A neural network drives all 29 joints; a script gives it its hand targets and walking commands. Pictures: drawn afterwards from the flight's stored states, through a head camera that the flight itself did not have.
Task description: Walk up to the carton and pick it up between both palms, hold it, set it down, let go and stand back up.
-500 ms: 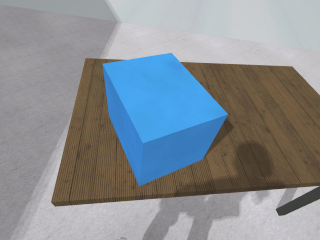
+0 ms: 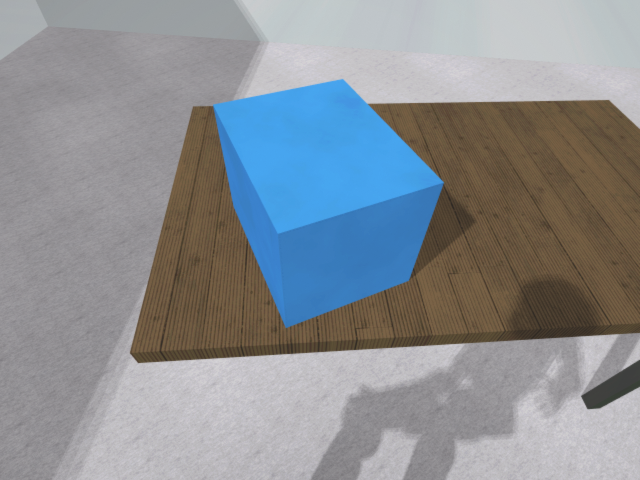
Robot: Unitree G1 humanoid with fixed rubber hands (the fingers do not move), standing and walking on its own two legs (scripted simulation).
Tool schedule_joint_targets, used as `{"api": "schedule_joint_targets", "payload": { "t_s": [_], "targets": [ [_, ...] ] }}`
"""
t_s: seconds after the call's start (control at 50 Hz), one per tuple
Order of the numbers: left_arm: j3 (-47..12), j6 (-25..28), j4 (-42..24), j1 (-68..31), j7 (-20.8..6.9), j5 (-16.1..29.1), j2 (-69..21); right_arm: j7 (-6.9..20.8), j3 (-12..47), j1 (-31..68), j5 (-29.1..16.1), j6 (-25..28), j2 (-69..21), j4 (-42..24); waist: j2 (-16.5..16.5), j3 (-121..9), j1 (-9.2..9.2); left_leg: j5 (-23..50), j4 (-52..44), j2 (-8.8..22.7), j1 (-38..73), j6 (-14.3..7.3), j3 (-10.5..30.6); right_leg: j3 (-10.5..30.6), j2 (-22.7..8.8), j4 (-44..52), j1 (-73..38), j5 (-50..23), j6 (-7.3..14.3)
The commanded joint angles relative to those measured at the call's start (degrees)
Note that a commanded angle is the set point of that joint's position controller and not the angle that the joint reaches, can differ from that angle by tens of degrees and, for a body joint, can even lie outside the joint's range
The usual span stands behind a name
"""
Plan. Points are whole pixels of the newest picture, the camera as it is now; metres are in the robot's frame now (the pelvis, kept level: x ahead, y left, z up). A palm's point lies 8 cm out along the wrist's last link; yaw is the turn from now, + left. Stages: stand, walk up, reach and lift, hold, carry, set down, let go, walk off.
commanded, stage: walk up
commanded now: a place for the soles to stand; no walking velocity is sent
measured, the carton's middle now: (315, 197) +0.57 +0.00 +0.01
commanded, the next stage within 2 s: reach and lift in 1.16 s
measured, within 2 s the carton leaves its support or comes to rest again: neither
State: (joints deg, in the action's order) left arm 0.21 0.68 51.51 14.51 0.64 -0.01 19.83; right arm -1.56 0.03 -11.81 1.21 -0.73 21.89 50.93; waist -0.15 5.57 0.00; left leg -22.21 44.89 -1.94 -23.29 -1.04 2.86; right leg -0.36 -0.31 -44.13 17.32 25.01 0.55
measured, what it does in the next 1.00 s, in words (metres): stands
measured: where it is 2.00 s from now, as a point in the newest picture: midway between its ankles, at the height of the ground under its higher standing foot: outside the picture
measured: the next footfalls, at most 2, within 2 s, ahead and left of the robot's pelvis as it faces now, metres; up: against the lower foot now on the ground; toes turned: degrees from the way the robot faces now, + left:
none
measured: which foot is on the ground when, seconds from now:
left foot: down 0.00-1.00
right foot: down 0.00-1.00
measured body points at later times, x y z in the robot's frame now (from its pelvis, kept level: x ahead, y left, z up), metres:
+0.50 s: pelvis +0.00 +0.01 +0.01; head +0.03 +0.02 +0.46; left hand +0.07 +0.30 -0.13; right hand +0.09 -0.30 -0.11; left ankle +0.05 +0.12 -0.71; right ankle -0.01 -0.12 -0.71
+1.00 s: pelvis -0.01 +0.01 +0.01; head +0.02 +0.01 +0.46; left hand +0.08 +0.30 -0.12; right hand +0.10 -0.30 -0.11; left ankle +0.05 +0.12 -0.71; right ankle -0.01 -0.12 -0.71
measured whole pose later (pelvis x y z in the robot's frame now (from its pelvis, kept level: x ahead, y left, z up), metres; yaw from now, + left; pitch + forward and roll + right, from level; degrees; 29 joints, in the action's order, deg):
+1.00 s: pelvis -0.01 +0.01 +0.01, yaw +0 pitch -2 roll +0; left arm 0.2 1.3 54.5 9.5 -0.2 0.0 19.8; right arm -0.5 0.0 -6.9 1.2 2.0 21.2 55.9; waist -1.0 5.4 -0.1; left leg -15.6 39.1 -2.5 -21.6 -1.0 2.7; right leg -0.1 -0.8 -40.5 16.8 22.0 0.5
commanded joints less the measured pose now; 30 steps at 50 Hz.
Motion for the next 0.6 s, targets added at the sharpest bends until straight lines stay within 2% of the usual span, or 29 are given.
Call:
{"api": "schedule_joint_targets", "payload": {
  "t_s": [0.0,0.02,0.04,0.06,0.08,0.1,0.12,0.14,0.16,0.18,0.2,0.22,0.24,0.26,0.28,0.32,0.34,0.36,0.38,0.4,0.42,0.44,0.46,0.48,0.5,0.52,0.54,0.56,0.58],
  "targets": [
    [4.5,0.7,-5.0,-3.4,0.4,0.0,10.6,0.2,-5.2,-2.5,1.8,4.6,14.1,-0.1,6.8,-8.8,0.12,10.7,-22.1,12.9,18.1,-7.3,24.1,4.0,-2.7,-0.4,8.0,-0.5,1.9],
    [4.5,0.3,-4.1,-2.6,0.2,0.2,11.8,0.3,-4.8,-0.5,1.2,4.6,14.9,-0.9,6.3,-8.9,-0.63,4.0,-23.6,16.7,14.1,-12.1,30.2,2.3,-1.0,-0.5,6.6,7.3,1.3],
    [4.8,0.5,-3.2,-1.8,0.2,-0.2,13.1,0.5,-4.8,0.0,1.1,4.6,15.7,-0.9,5.3,-6.2,-1.04,2.5,-24.5,17.6,9.8,-13.4,31.7,3.0,-0.5,0.3,4.9,10.0,1.7],
    [5.0,0.9,-3.2,-2.5,-0.1,-0.4,13.7,0.5,-4.7,1.8,1.0,4.5,15.4,-0.8,5.1,-3.8,-1.41,0.5,-24.9,16.1,6.2,-12.1,30.2,3.6,-0.8,3.0,3.6,9.3,2.4],
    [5.1,0.9,-2.1,-0.3,-0.3,-0.7,12.8,0.6,-4.4,3.3,1.0,4.3,14.5,-1.0,7.2,-4.4,-2.25,-4.7,-25.2,13.9,4.5,-10.1,25.9,2.9,-1.1,6.8,0.1,6.9,2.8],
    [4.9,1.1,-0.9,0.7,-0.5,-0.8,12.8,0.8,-4.2,5.6,0.8,4.1,14.0,-1.5,7.3,-3.1,-3.15,-4.2,-24.3,11.9,2.0,-8.0,22.5,2.6,-1.6,10.3,-3.0,2.1,2.6],
    [5.0,1.5,-0.7,1.7,-0.4,-0.8,12.7,0.8,-3.7,6.6,0.4,3.9,12.1,-1.8,5.8,-2.4,-3.93,-3.2,-22.6,10.3,-0.9,-5.9,20.6,4.9,-3.0,15.1,-6.3,-1.1,3.0],
    [5.1,1.9,-1.0,0.4,-0.4,-1.0,13.3,1.0,-3.6,6.0,0.2,3.7,11.0,-1.3,3.1,-4.1,-3.31,-1.5,-18.6,6.7,-1.5,-3.7,15.3,10.4,-5.3,19.5,-7.0,0.7,4.5],
    [5.2,2.1,-1.7,-1.0,-0.2,-1.5,14.6,1.2,-3.8,5.8,-0.3,3.6,10.5,-1.2,-1.0,-3.5,-2.44,1.2,-14.0,3.7,-0.9,-1.5,10.5,13.5,-7.8,22.8,-6.9,4.7,4.9],
    [5.6,2.4,-1.9,-2.3,-0.2,-1.9,15.9,1.3,-3.5,4.7,-0.2,3.5,10.1,-0.6,-3.9,-5.5,-1.46,2.7,-10.2,2.3,1.0,-1.0,7.3,17.9,-10.4,25.2,-5.1,9.4,6.1],
    [5.7,2.6,-2.0,-4.3,-0.2,-2.0,16.7,1.5,-3.8,2.6,0.2,3.3,10.7,1.1,-3.0,-5.3,0.06,1.1,-9.7,1.2,2.8,-1.1,5.4,19.4,-12.0,25.9,-2.7,16.2,6.9],
    [5.0,2.4,-1.9,-6.6,-0.4,-2.0,15.4,1.7,-4.1,2.1,0.3,3.4,11.3,1.1,-2.5,-3.9,1.08,0.7,-9.9,1.1,5.7,-1.3,5.0,16.8,-11.5,25.4,1.5,18.1,7.2],
    [4.6,2.3,-1.4,-7.4,-0.5,-1.7,14.0,1.8,-4.3,1.7,0.4,3.5,10.6,1.7,-0.1,-3.4,1.67,0.4,-12.4,1.5,7.0,-2.4,6.6,14.8,-10.5,23.5,3.6,16.7,6.7],
    [4.6,2.3,-2.4,-8.0,-0.4,-1.5,14.0,1.9,-4.2,1.8,0.2,3.6,11.5,1.2,-2.0,-3.7,1.39,-0.1,-16.0,3.4,7.7,-3.4,9.1,11.1,-8.1,21.1,3.5,12.9,5.5],
    [4.3,2.1,-1.7,-7.1,-0.6,-1.1,13.3,1.6,-4.1,2.5,0.3,3.9,12.3,2.0,-0.5,-4.4,0.43,-0.5,-17.4,4.7,8.6,-3.9,11.2,8.7,-6.2,18.9,4.0,7.7,4.0],
    [4.1,2.3,-0.5,-5.3,-0.6,-0.6,12.7,1.5,-3.8,3.5,0.4,4.5,11.9,1.7,2.3,-8.8,-0.58,5.3,-18.5,6.8,8.9,-4.6,13.7,4.5,-4.4,14.8,-3.1,-1.9,2.5],
    [4.4,2.1,-0.4,-4.4,-0.6,-0.7,13.2,1.4,-3.2,4.0,0.0,4.6,11.8,1.7,1.3,-9.7,-1.34,8.1,-19.0,8.3,8.0,-4.8,15.5,4.3,-4.3,13.9,-5.4,-4.9,2.6],
    [4.2,2.1,-0.6,-4.4,-0.5,-0.5,13.2,1.3,-3.3,5.0,-0.2,4.6,11.8,1.4,4.2,-11.5,-1.44,11.3,-18.3,8.2,9.0,-4.6,14.4,4.6,-5.0,14.2,-5.8,-6.3,2.8],
    [4.0,2.0,0.0,-5.0,-0.5,-0.3,12.8,1.2,-3.2,5.4,-0.1,4.6,11.6,1.5,3.9,-10.8,-1.74,13.8,-17.6,7.5,8.4,-4.4,13.6,5.3,-4.8,15.4,-6.6,-6.2,3.1],
    [4.2,2.1,0.1,-5.1,-0.5,-0.7,13.7,1.1,-3.1,5.3,-0.1,4.4,10.5,1.7,1.8,-10.3,-1.75,16.4,-16.2,6.2,7.0,-3.7,11.8,5.3,-5.2,16.0,-7.9,-7.9,3.3],
    [4.6,2.2,-0.4,-5.0,-0.2,-0.8,14.1,1.1,-3.1,6.6,-0.4,4.2,11.0,1.2,0.6,-10.7,-1.45,17.5,-13.7,5.6,7.4,-3.7,9.9,7.1,-6.7,16.6,-6.8,-9.2,3.6],
    [4.3,2.3,0.1,-5.6,-0.2,-0.5,14.3,1.1,-2.8,5.2,-0.5,4.2,10.4,1.9,0.1,-9.8,-0.71,18.0,-13.9,4.6,8.3,-3.3,8.8,7.6,-6.8,17.3,-6.9,-9.2,3.7],
    [4.6,2.4,0.7,-4.7,-0.2,-0.7,14.6,1.1,-2.9,5.2,-0.7,4.1,10.2,1.9,0.2,-11.2,-1.09,19.7,-13.1,4.9,9.3,-3.3,8.0,7.7,-7.6,16.8,-7.2,-10.8,3.5],
    [4.6,2.4,0.7,-5.1,0.0,-0.5,14.7,1.0,-3.0,5.0,-0.9,4.0,9.8,1.8,-1.9,-11.5,-0.98,20.9,-11.3,4.7,8.1,-3.7,8.1,8.0,-8.1,16.5,-8.2,-13.8,3.8],
    [4.5,2.4,0.2,-4.8,-0.1,-0.5,14.2,1.0,-3.2,5.1,-0.8,4.1,10.0,1.8,-2.0,-11.8,-1.10,21.0,-10.9,4.1,8.5,-3.5,7.3,8.8,-8.5,16.5,-7.6,-13.2,4.4],
    [4.4,2.5,0.6,-4.9,0.0,-0.7,14.6,1.0,-2.9,5.3,-1.0,4.1,10.4,2.3,-0.7,-12.0,-0.91,21.3,-10.3,4.2,8.0,-3.0,7.4,9.5,-8.9,16.9,-8.2,-14.0,4.4],
    [4.5,2.4,0.9,-3.8,0.0,-0.7,14.7,1.0,-3.0,6.1,-0.6,4.0,10.0,1.8,-1.7,-11.6,-1.22,19.8,-9.7,3.7,6.9,-3.6,6.7,10.5,-9.5,17.6,-8.3,-14.1,4.7],
    [4.7,2.4,-0.1,-5.1,0.1,-0.7,15.0,0.9,-3.2,4.4,-0.4,3.9,9.6,2.5,-0.7,-12.1,-0.61,21.1,-9.8,4.0,7.7,-3.0,7.1,10.8,-10.2,16.2,-8.7,-14.9,5.1],
    [4.5,2.3,0.4,-5.1,0.1,-0.5,14.5,1.0,-3.3,5.0,-0.5,3.8,10.6,2.2,-0.3,-11.7,-0.92,20.4,-10.7,4.1,8.0,-3.0,7.3,10.0,-9.6,16.6,-6.9,-12.7,5.1]
  ]
}}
